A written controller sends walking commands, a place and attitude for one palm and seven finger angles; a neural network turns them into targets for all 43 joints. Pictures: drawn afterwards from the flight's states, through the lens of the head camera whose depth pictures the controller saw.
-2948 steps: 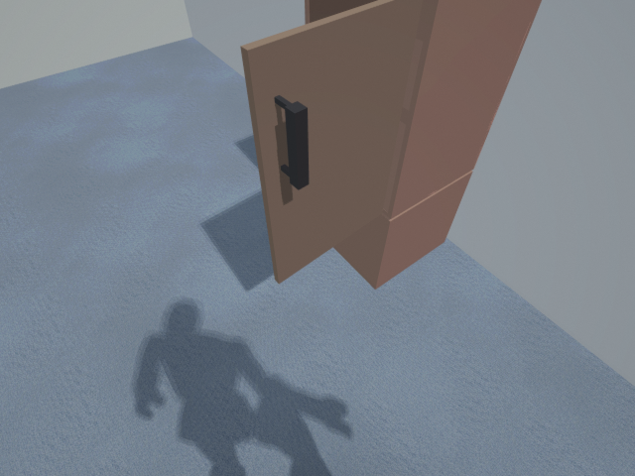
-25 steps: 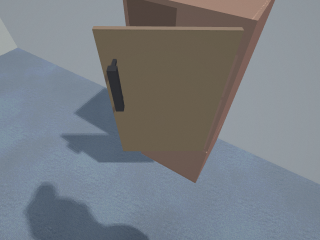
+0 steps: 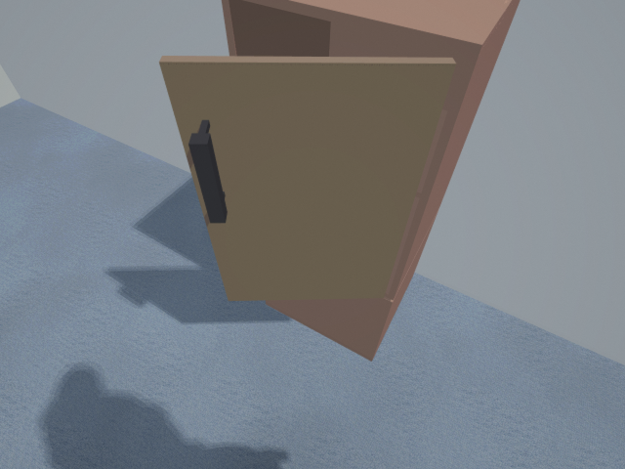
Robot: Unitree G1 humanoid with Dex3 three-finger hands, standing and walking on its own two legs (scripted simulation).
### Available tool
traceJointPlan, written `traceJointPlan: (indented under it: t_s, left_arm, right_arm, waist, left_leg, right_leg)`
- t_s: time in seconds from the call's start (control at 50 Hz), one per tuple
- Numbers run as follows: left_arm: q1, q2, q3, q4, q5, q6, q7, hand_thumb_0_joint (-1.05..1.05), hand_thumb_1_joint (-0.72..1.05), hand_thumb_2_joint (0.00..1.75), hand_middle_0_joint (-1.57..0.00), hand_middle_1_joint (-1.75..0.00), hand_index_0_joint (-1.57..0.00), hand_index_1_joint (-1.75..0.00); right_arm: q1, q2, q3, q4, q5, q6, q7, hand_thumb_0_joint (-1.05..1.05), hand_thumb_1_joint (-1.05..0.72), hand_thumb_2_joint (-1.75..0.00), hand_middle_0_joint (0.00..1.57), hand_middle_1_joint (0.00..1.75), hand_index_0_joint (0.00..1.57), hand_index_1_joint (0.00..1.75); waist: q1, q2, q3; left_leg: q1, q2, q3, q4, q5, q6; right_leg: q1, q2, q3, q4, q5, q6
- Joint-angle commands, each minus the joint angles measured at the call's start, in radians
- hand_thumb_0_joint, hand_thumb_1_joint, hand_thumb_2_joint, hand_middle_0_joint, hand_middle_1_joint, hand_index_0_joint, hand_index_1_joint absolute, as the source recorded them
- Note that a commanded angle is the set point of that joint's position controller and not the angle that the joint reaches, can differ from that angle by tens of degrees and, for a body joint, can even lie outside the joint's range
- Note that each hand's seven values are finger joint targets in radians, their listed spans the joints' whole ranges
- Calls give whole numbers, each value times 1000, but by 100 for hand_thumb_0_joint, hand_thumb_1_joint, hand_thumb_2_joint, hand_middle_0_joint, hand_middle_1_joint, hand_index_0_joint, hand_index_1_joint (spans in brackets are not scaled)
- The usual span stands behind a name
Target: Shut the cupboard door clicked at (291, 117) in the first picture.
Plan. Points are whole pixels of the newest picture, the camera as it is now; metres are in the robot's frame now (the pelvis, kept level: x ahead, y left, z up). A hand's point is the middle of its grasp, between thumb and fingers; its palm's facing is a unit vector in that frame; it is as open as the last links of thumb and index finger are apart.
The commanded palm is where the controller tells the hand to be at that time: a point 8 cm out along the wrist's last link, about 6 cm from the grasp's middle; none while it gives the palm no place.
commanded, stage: shuffle to correct the standing spot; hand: left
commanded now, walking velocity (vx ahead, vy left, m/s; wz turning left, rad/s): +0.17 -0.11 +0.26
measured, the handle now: (212, 173) +0.51 +0.20 +0.09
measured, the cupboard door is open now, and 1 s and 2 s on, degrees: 32 32 32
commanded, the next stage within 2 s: come to a stop and stand still in 0.28 s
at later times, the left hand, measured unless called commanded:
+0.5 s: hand out of the picture +0.03 +0.16 -0.19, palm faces +0.08 -0.98 -0.19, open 7.4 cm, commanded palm none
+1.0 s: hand out of the picture +0.10 +0.18 -0.19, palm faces +0.13 -0.97 -0.22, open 7.4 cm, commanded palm none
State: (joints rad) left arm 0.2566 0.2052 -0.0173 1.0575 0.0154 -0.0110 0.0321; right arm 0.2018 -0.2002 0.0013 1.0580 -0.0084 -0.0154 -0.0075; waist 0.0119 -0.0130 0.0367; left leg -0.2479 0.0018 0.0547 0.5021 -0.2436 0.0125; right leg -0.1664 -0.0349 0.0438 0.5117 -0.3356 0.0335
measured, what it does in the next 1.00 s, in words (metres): steps on the spot: right foot, then left foot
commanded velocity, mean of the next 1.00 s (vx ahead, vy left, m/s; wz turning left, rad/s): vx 0.00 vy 0.00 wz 0.07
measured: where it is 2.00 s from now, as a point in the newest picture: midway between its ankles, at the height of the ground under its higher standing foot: outside the picture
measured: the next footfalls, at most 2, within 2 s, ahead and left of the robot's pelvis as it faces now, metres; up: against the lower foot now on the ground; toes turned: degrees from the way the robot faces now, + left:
right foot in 0.62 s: +0.12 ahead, -0.10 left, +0.00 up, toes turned +1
left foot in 0.96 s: +0.09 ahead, +0.09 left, +0.00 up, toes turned +8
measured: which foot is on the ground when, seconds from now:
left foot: down 0.00-0.64, up 0.66-0.94, down 0.96-1.00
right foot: down 0.00-0.40, up 0.42-0.60, down 0.62-1.00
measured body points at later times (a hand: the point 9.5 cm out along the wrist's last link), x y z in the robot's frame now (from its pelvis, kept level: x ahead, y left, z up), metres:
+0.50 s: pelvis +0.08 -0.02 -0.01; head +0.11 +0.00 +0.44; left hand +0.03 +0.21 -0.17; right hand +0.10 -0.24 -0.16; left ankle +0.02 +0.10 -0.74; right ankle +0.00 -0.13 -0.68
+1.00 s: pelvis +0.06 -0.01 -0.01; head +0.09 +0.01 +0.43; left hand +0.09 +0.23 -0.17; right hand +0.19 -0.24 -0.14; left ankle +0.05 +0.08 -0.74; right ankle +0.13 -0.14 -0.73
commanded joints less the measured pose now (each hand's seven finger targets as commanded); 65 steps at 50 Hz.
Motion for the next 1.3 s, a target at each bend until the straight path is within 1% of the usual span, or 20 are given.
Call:
traceJointPlan:
  t_s: [0.0, 0.14, 0.32, 0.36, 0.38, 0.42, 0.48, 0.56, 0.6, 0.64, 0.76, 0.9, 0.92, 0.94, 0.96, 0.98, 1.0, 1.1, 1.16, 1.28]
  left_arm:
    - [65, 112, 26, -21, 3, -8, 4, 0, 90, 90, -20, -30, -20, -30]
    - [97, 112, 38, -25, 11, -4, -14, 0, 90, 90, -20, -30, -20, -30]
    - [200, 132, 64, 16, 12, -22, 1, 0, 90, 90, -20, -30, -20, -30]
    - [148, 86, 52, -3, 5, -22, 0, 0, 90, 90, -20, -30, -20, -30]
    - [73, 49, 40, -40, -3, -33, 4, 0, 90, 90, -20, -30, -20, -30]
    - [-38, 74, 53, -79, -4, -30, 15, 0, 90, 90, -20, -30, -20, -30]
    - [5, 11, 56, -63, -11, -6, 3, 0, 90, 90, -20, -30, -20, -30]
    - [217, 38, 63, -5, 3, -7, 0, 0, 90, 90, -20, -30, -20, -30]
    - [219, 164, 89, -20, 14, -23, 12, 0, 90, 90, -20, -30, -20, -30]
    - [177, 164, 88, -46, 11, -20, 14, 0, 90, 90, -20, -30, -20, -30]
    - [38, 142, 94, -113, 21, 4, 24, 0, 90, 90, -20, -30, -20, -30]
    - [-24, 158, 103, -146, 14, 25, 14, 0, 90, 90, -20, -30, -20, -30]
    - [-73, 228, 67, -201, 6, 2, 22, 0, 90, 90, -20, -30, -20, -30]
    - [-13, 128, 65, -239, 3, 21, 25, 0, 90, 90, -20, -30, -20, -30]
    - [0, 96, 57, -231, 11, 30, 21, 0, 90, 90, -20, -30, -20, -30]
    - [10, 90, 56, -236, 7, 29, 14, 0, 90, 90, -20, -30, -20, -30]
    - [-2, 83, 52, -219, 14, 44, 13, 0, 90, 90, -20, -30, -20, -30]
    - [69, 96, 60, -200, 22, 32, -8, 0, 90, 90, -20, -30, -20, -30]
    - [50, 160, 66, -209, 17, -1, -4, 0, 90, 90, -20, -30, -20, -30]
    - [-4, 162, 58, -216, 3, -2, 3, 0, 90, 90, -20, -30, -20, -30]
  right_arm:
    - [35, -101, -19, -29, -7, -13, -7, 0, -90, -90, 20, 30, 20, 30]
    - [44, -110, -29, -40, -15, -6, -1, 0, -90, -90, 20, 30, 20, 30]
    - [51, -37, -24, -47, -11, -28, -6, 0, -90, -90, 20, 30, 20, 30]
    - [237, -110, -40, 27, -19, -37, -17, 0, -90, -90, 20, 30, 20, 30]
    - [373, -160, -55, 63, -23, -39, -31, 0, -90, -90, 20, 30, 20, 30]
    - [382, -132, -41, 81, -22, -25, -49, 0, -90, -90, 20, 30, 20, 30]
    - [142, -97, -30, 0, -23, -23, -53, 0, -90, -90, 20, 30, 20, 30]
    - [63, -120, -50, -37, 0, -15, -38, 0, -90, -90, 20, 30, 20, 30]
    - [153, -52, -60, -42, 7, -4, -28, 0, -90, -90, 20, 30, 20, 30]
    - [118, -13, -60, -49, 9, 18, -36, 0, -90, -90, 20, 30, 20, 30]
    - [38, -13, -63, -74, -1, 47, -8, 0, -90, -90, 20, 30, 20, 30]
    - [122, 4, -51, -78, -1, 24, -2, 0, -90, -90, 20, 30, 20, 30]
    - [75, -143, -52, -177, -19, 15, 10, 0, -90, -90, 20, 30, 20, 30]
    - [40, -171, -83, -229, -29, -8, 3, 0, -90, -90, 20, 30, 20, 30]
    - [17, -176, -90, -254, -32, 3, -7, 0, -90, -90, 20, 30, 20, 30]
    - [8, -174, -82, -272, -31, 14, -17, 0, -90, -90, 20, 30, 20, 30]
    - [-4, -160, -79, -276, -28, 9, -20, 0, -90, -90, 20, 30, 20, 30]
    - [-9, -175, -75, -297, -21, 7, -18, 0, -90, -90, 20, 30, 20, 30]
    - [20, -157, -67, -282, -6, -8, -16, 0, -90, -90, 20, 30, 20, 30]
    - [54, -169, -63, -211, -12, -18, -10, 0, -90, -90, 20, 30, 20, 30]
  waist:
    - [-7, -2, -23]
    - [0, 36, 73]
    - [0, -123, 22]
    - [-83, 142, -69]
    - [-131, 316, -84]
    - [-131, 236, -27]
    - [-22, 172, 65]
    - [64, 73, -47]
    - [36, -243, -153]
    - [44, -232, -130]
    - [21, -174, -92]
    - [-28, -138, -118]
    - [-88, 142, -64]
    - [-39, 362, -205]
    - [-41, 405, -202]
    - [-27, 288, -179]
    - [-36, 376, -117]
    - [16, -24, 100]
    - [-19, -71, 38]
    - [-32, -35, -42]
  left_leg:
    - [56, 90, -88, -85, 47, 23]
    - [-62, 97, -146, -96, -189, 54]
    - [-121, 13, 30, 146, 7, 37]
    - [251, 163, -170, 32, 446, 113]
    - [406, 328, -402, -44, 866, 226]
    - [425, 388, -378, -13, 1176, 277]
    - [101, 282, -189, -66, 873, 163]
    - [7, 155, -62, 40, 486, 53]
    - [-102, -19, 16, 312, -143, -21]
    - [-125, -14, -70, 525, -415, -18]
    - [-197, 3, -46, 586, -266, -44]
    - [97, -24, 43, 10, -12, -32]
    - [100, 36, -93, -176, 88, -19]
    - [114, 166, -197, -147, 180, 5]
    - [123, 197, -202, -125, 300, 37]
    - [97, 181, -140, -97, 312, 78]
    - [22, 175, -183, -144, 211, 69]
    - [-218, 190, -216, -189, -155, 102]
    - [-109, 67, -130, -80, -83, 50]
    - [21, 98, -145, -142, -18, 56]
  right_leg:
    - [-65, -46, 25, -87, 60, -51]
    - [-114, -32, -5, -72, -159, -71]
    - [69, -145, 29, -29, 388, -138]
    - [-176, -18, -131, 306, 355, -68]
    - [-397, 55, -163, 545, -130, -44]
    - [-529, -11, -36, 652, -303, -62]
    - [-286, -58, -38, 364, -203, -46]
    - [20, -26, -124, 22, 376, -23]
    - [129, -307, 202, -11, 993, -159]
    - [79, -382, 211, -37, 1173, -269]
    - [-24, -291, 77, -76, 770, -232]
    - [-163, -204, 48, -42, 286, -154]
    - [-87, -128, 10, 65, 226, -91]
    - [-180, -40, -99, 188, -55, -48]
    - [-250, -3, -96, 256, -113, -52]
    - [-222, -6, -94, 256, -90, -58]
    - [-244, 10, -95, 300, -99, -49]
    - [-136, -6, -77, 121, 12, -45]
    - [-147, -93, 98, -62, 80, -116]
    - [-155, -68, 43, -51, 78, -99]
